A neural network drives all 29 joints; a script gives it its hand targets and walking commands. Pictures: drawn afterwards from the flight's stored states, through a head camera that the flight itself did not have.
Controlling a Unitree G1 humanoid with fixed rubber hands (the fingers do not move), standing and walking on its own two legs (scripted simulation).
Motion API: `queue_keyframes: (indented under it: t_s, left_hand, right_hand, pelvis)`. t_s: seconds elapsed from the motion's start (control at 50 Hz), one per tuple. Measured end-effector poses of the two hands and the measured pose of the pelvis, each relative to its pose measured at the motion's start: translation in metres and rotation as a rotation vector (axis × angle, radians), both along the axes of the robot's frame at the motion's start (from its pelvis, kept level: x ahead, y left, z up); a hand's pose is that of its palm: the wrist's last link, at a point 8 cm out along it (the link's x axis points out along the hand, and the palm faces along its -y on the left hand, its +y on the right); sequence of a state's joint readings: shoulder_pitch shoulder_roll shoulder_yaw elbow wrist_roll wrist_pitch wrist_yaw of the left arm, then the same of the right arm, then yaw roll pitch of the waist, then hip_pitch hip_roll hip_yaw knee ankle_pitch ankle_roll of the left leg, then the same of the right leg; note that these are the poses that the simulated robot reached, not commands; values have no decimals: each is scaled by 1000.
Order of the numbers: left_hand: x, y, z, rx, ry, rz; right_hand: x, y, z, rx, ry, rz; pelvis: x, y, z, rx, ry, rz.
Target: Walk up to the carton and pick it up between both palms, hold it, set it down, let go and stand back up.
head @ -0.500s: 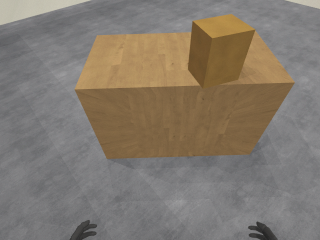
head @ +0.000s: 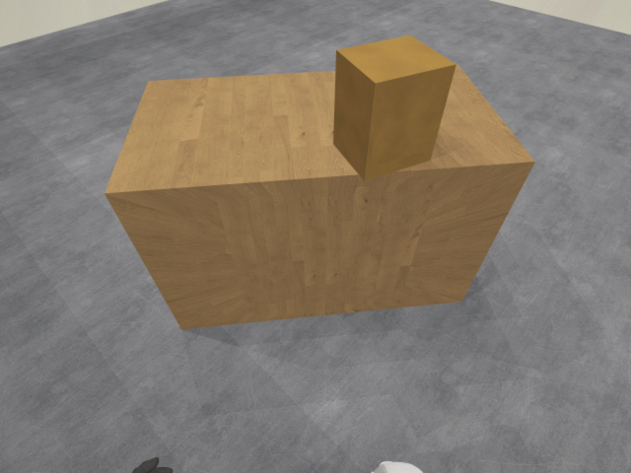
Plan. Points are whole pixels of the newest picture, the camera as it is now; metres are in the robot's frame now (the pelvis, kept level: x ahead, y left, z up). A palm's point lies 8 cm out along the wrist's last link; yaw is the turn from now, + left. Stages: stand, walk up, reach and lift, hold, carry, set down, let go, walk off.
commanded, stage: walk up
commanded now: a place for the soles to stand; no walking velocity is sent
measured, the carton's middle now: (386, 109) +0.87 -0.15 +0.01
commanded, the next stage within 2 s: none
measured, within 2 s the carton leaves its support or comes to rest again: neither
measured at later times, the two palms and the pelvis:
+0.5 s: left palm out of the picture +0.15 +0.19 -0.13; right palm (553, 371) +0.28 -0.33 -0.09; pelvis +0.15 -0.08 -0.01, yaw +2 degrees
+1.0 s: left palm (293, 287) +0.44 +0.06 -0.10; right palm (603, 324) +0.37 -0.47 -0.12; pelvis +0.33 -0.20 -0.02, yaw +2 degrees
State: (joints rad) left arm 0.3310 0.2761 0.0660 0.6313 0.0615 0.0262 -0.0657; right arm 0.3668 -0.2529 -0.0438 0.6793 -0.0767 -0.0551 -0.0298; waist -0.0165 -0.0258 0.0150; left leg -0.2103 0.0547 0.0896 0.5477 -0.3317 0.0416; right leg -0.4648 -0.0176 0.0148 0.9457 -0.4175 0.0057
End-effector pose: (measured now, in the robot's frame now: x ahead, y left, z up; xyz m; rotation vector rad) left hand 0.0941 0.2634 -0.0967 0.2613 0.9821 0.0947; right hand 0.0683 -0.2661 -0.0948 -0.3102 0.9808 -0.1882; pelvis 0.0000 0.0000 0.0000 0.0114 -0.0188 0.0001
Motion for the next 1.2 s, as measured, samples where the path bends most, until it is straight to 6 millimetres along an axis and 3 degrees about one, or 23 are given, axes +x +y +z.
queue_keyframes:
  t_s: [0.1, 0.16, 0.2, 0.26, 0.4, 0.46, 0.52, 0.58, 0.66, 0.8, 0.9, 0.94, 1.0, 1.1, 1.2]
  left_hand:
    - [38, -27, 6, -13, -14, -47]
    - [67, -50, 8, 0, -68, -62]
    - [78, -61, 1, 24, -107, -50]
    - [69, -73, -5, 32, -66, 12]
    - [44, -80, -7, 33, 95, 118]
    - [46, -76, -17, 17, 143, 151]
    - [59, -70, -36, 6, 185, 147]
    - [92, -74, -45, 5, 207, 101]
    - [164, -90, -35, -9, 129, 29]
    - [289, -142, -3, -39, -44, -72]
    - [354, -182, 2, 1, -160, -89]
    - [358, -193, 0, 14, -161, -55]
    - [345, -201, -1, 29, -84, 21]
    - [316, -208, 0, 40, 49, 119]
    - [296, -212, -11, 22, 169, 202]
  right_hand:
    - [-37, -45, -5, -21, 128, -93]
    - [-41, -73, -16, -18, 189, -117]
    - [-33, -88, -29, -13, 221, -102]
    - [5, -95, -33, 6, 205, -61]
    - [132, -78, -3, 64, 4, 66]
    - [180, -69, 7, 60, -68, 108]
    - [217, -67, 6, 23, -140, 122]
    - [225, -76, 3, -15, -125, 81]
    - [214, -97, 6, -42, -35, 21]
    - [204, -147, 2, -34, 106, -65]
    - [228, -193, -23, -17, 171, -73]
    - [251, -204, -31, -6, 182, -57]
    - [302, -209, -27, 21, 133, -17]
    - [390, -202, -8, 66, 24, 84]
    - [467, -189, 4, 73, -58, 167]
  pelvis:
    - [21, -25, 2, 4, -10, -21]
    - [40, -47, -6, 2, -17, -16]
    - [51, -63, -18, -6, -22, -12]
    - [66, -73, -18, -19, -32, -5]
    - [111, -83, 0, -18, -19, 21]
    - [133, -83, -3, -17, -16, 31]
    - [157, -79, -18, -15, -13, 35]
    - [178, -84, -22, 2, -17, 22]
    - [204, -97, -12, 11, -19, 6]
    - [255, -132, -2, 8, -19, 7]
    - [298, -174, -20, 4, -28, 22]
    - [312, -185, -23, -3, -38, 24]
    - [331, -196, -15, -3, -43, 33]
    - [366, -210, -1, -3, -29, 54]
    - [401, -217, 0, -3, -22, 69]
